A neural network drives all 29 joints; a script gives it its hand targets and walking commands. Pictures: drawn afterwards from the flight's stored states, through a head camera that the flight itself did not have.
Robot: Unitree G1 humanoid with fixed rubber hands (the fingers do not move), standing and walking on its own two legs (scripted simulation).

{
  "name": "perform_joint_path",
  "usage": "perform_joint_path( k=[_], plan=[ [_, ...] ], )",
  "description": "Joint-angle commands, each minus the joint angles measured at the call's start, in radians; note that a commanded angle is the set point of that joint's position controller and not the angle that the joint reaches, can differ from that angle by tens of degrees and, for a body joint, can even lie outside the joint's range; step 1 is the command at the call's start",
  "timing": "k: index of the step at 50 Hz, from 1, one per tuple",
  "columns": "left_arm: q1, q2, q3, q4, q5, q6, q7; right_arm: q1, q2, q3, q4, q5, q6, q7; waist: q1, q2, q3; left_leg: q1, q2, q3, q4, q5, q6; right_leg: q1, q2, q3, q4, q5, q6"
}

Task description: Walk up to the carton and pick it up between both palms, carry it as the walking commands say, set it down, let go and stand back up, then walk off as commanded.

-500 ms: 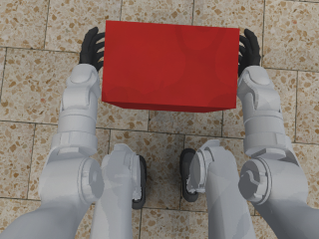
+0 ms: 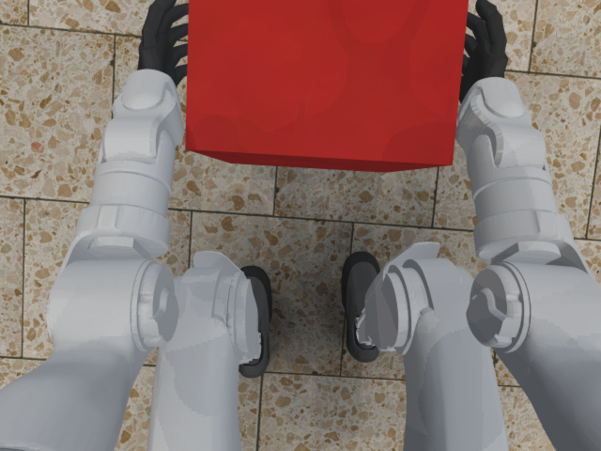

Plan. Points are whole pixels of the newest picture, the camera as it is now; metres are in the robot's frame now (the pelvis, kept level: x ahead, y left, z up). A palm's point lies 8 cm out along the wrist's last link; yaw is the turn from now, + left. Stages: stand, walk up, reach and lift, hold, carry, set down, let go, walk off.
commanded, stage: set down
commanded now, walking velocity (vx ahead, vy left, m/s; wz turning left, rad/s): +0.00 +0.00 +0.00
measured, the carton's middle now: (316, 103) +0.50 -0.02 -0.21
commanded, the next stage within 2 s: none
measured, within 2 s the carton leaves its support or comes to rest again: rests again in 0.74 s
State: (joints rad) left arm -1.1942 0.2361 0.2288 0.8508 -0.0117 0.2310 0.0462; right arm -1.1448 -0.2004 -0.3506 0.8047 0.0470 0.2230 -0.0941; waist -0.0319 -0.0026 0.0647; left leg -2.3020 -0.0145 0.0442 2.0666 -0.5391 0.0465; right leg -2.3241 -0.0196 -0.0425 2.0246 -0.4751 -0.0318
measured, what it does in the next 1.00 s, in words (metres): stands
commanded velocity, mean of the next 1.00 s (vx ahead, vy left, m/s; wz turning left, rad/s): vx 0.00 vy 0.00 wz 0.00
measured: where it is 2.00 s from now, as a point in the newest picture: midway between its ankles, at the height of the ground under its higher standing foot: (307, 331)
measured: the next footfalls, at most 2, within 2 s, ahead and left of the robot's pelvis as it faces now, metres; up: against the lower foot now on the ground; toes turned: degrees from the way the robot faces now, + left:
none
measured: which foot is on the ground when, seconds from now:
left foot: down 0.00-1.00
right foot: down 0.00-1.00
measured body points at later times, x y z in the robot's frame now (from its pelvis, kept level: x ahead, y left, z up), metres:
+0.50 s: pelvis +0.00 +0.00 -0.03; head +0.34 +0.01 +0.27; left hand +0.53 +0.16 -0.18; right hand +0.52 -0.20 -0.17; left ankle +0.11 +0.10 -0.36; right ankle +0.13 -0.11 -0.36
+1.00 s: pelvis -0.01 +0.00 -0.04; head +0.34 +0.00 +0.24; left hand +0.54 +0.15 -0.20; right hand +0.52 -0.20 -0.19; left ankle +0.11 +0.10 -0.36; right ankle +0.13 -0.11 -0.36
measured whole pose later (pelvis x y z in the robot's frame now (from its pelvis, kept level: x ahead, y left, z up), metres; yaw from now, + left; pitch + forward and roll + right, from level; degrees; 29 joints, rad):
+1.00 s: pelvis -0.01 +0.00 -0.04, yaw +0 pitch +37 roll +0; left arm -1.36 0.34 0.02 1.12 -0.21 0.10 0.10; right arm -1.34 -0.32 -0.12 1.13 0.27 0.07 -0.14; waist -0.03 -0.01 0.27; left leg -2.30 0.00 0.05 2.21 -0.54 0.05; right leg -2.33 0.00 -0.04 2.16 -0.47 -0.03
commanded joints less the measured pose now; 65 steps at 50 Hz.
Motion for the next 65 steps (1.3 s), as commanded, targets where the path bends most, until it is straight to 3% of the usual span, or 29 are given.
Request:
perform_joint_path(
  k=[1,12,24,42,65],
  plan=[
    [-0.613,-0.889,-0.421,-0.141,-0.12,-0.044,-0.211,-0.653,0.856,0.477,-0.122,0.119,-0.029,0.259,-0.015,0.034,-1.17,0.576,-0.096,-0.037,-0.158,0.268,-0.03,0.672,0.117,0.007,-0.084,0.254,0.027],
    [-0.655,-0.84,-0.457,-0.177,-0.171,-0.093,-0.182,-0.66,0.875,0.503,-0.082,0.191,-0.067,0.24,0.021,0.045,-1.21,0.622,-0.09,-0.029,-0.093,0.343,-0.028,0.692,0.124,0.013,-0.012,0.326,0.023],
    [-0.675,-0.824,-0.438,-0.088,-0.191,-0.113,-0.182,-0.687,0.819,0.46,-0.017,0.175,-0.097,0.222,-0.018,0.042,-1.052,0.542,-0.09,-0.039,-0.084,0.267,-0.026,0.63,0.118,0.014,-0.01,0.26,0.016],
    [-0.742,-0.741,-0.449,-0.054,-0.242,-0.164,-0.152,-0.76,0.77,0.497,0.038,0.255,-0.155,0.183,0.012,0.029,-1.072,0.572,-0.077,-0.036,-0.048,0.271,-0.021,0.666,0.114,0.021,0.017,0.273,0.019],
    [-0.766,-0.693,-0.377,0.135,-0.216,-0.169,-0.175,-0.819,0.699,0.468,0.162,0.238,-0.168,0.179,0.027,-0.006,-0.797,0.427,-0.054,-0.05,-0.049,0.098,0.001,0.596,0.101,0.04,0.002,0.121,0.018]
  ],
)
